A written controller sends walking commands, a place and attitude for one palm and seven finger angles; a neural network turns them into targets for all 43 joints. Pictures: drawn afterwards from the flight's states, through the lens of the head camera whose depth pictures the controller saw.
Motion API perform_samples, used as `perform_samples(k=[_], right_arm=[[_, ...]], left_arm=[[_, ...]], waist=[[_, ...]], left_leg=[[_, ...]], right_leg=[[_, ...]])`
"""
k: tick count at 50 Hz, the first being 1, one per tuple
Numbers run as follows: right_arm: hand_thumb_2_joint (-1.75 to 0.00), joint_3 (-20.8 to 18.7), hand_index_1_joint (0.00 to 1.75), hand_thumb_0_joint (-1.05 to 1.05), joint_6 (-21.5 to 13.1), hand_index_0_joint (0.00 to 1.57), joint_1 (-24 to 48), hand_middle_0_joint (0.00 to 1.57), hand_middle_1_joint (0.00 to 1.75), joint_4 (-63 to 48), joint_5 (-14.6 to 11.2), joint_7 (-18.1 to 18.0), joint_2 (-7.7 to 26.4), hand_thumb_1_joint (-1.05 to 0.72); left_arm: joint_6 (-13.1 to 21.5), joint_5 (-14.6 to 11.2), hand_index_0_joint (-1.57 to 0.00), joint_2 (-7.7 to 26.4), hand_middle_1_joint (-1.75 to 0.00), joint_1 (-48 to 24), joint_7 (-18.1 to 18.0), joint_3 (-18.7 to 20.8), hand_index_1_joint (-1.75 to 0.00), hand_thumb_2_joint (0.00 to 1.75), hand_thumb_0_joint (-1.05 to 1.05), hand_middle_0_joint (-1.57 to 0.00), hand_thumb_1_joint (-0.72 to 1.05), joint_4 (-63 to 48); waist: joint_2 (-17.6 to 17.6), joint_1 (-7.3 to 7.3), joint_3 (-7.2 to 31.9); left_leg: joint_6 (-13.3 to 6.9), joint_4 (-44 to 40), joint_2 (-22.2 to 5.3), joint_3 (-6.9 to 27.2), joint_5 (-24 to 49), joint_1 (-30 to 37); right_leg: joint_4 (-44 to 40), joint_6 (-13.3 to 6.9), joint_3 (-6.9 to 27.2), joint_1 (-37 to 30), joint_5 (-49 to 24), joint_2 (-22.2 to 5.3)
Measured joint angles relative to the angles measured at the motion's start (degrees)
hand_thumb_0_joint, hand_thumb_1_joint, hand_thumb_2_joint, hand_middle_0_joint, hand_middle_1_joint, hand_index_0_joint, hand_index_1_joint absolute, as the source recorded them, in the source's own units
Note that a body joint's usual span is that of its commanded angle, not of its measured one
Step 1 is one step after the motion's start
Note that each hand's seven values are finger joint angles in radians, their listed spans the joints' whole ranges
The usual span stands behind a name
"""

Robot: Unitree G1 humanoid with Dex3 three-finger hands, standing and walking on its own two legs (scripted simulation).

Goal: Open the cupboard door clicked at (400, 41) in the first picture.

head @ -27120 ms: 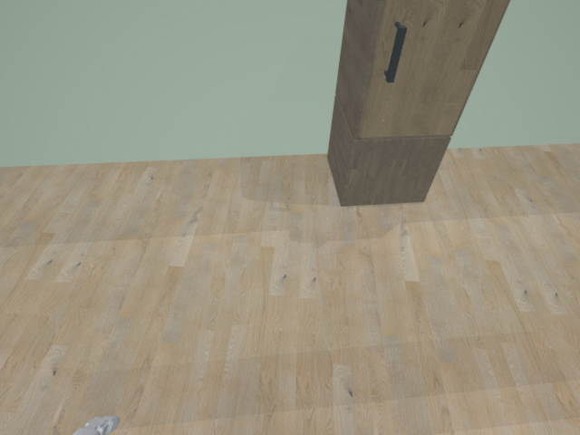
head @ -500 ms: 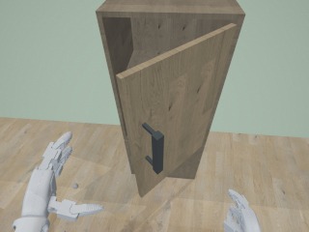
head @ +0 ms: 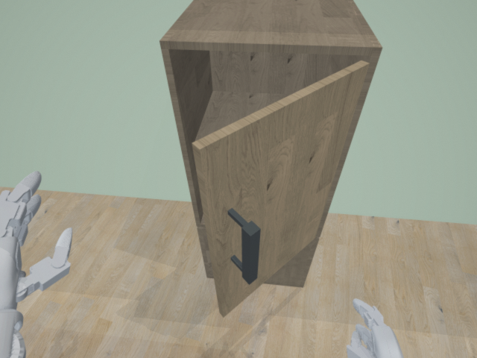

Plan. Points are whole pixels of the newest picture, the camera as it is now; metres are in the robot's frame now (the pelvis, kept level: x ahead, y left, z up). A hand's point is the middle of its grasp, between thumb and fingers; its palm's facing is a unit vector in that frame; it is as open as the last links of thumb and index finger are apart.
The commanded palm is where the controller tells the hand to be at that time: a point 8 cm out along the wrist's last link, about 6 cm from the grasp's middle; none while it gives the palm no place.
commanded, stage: draw the hand back to the body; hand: left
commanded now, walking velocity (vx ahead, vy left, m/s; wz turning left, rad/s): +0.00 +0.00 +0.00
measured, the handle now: (242, 247) +0.32 +0.04 +0.00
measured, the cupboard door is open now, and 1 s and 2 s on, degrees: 47 47 47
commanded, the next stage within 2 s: step back with the hand held close in 0.38 s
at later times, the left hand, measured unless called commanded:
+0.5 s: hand (70, 257) +0.19 +0.24 +0.15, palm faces +0.45 -0.78 -0.42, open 7.4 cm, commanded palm +0.14 +0.28 +0.18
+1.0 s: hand (38, 283) +0.15 +0.26 +0.16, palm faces +0.34 -0.77 -0.53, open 7.4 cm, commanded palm +0.09 +0.30 +0.18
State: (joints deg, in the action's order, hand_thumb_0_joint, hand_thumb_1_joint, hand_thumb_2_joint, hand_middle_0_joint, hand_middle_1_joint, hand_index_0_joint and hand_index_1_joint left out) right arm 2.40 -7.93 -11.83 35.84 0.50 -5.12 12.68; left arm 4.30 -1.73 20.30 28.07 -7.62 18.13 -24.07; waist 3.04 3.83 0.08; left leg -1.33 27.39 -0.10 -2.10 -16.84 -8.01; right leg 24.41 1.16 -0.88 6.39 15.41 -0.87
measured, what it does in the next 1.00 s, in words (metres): shifts its weight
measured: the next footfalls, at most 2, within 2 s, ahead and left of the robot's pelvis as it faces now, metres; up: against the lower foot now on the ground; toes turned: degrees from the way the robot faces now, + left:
right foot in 1.66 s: -0.28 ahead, -0.13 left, +0.00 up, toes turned +3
left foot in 1.86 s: -0.22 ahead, +0.09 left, +0.00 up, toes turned +4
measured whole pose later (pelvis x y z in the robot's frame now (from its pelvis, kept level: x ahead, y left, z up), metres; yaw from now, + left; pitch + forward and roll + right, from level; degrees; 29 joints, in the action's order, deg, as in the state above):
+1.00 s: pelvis -0.06 +0.00 +0.00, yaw -2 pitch +0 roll -1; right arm -0.6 -0.5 -9.6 31.3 -0.5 -5.1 13.4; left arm 8.9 -1.7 25.8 32.6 -7.6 24.0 -28.3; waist 0.3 -0.1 -2.4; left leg -1.9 27.4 -0.9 -3.9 -11.4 -15.8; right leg 24.0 1.5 0.9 14.7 9.0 -0.1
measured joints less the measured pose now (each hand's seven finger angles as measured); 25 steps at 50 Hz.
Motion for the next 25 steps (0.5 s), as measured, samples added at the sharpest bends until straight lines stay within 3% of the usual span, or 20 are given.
perform_samples(k=[5, 10, 15, 25], right_arm=[[-0.9, -0.53, 0.3, 0.02, 0.57, 0.21, 0.77, 0.21, 0.3, 0.53, -0.01, 0.47, 0.28, -0.9], [-0.9, -0.9, 0.3, 0.02, 1.15, 0.21, 1.09, 0.21, 0.3, 0.69, 0.14, 0.7, 0.51, -0.9], [-0.9, -1.03, 0.3, 0.02, 1.12, 0.21, 0.73, 0.21, 0.3, 1.33, 0.33, 0.46, 0.22, -0.9], [-0.9, -1.4, 0.3, 0.02, 0.81, 0.21, 1.01, 0.21, 0.3, 2.09, 0.3, 0.39, 0.26, -0.9]], left_arm=[[0.52, -0.5, -0.2, -0.04, -0.3, -1.41, 0.01, 2.37, -0.3, 0.84, 0.0, -0.2, 0.75, 0.88], [0.06, -0.48, -0.2, -1.88, -0.3, -1.5, 0.54, 0.65, -0.3, 0.88, 0.01, -0.2, 0.84, 2.28], [-0.28, -0.29, -0.21, -1.71, -0.3, -0.22, 0.91, -0.53, -0.3, 0.89, 0.01, -0.21, 0.88, 1.93], [0.65, -0.48, -0.21, -1.06, -0.3, -1.06, 0.8, 0.85, -0.3, 0.9, 0.01, -0.21, 0.89, 2.25]], waist=[[0.23, 0.25, -0.57], [0.4, 0.25, -1.33], [0.09, 0.21, -1.29], [0.78, 0.07, -1.54]], left_leg=[[0.22, -1.79, -0.17, 0.07, 0.9, 1.27], [0.45, -3.09, -0.35, 0.1, 1.69, 1.88], [0.89, -3.62, -0.85, 0.2, 1.85, 2.44], [1.54, -4.02, -1.59, 0.39, 1.99, 3.25]], right_leg=[[-1.74, -0.21, -0.09, -1.25, -0.85, 0.21], [-2.67, -0.5, -0.13, -1.68, -1.44, 0.42], [-3.22, -0.96, -0.22, -2.23, -1.59, 0.93], [-3.77, -1.61, -0.4, -3.09, -1.79, 1.69]])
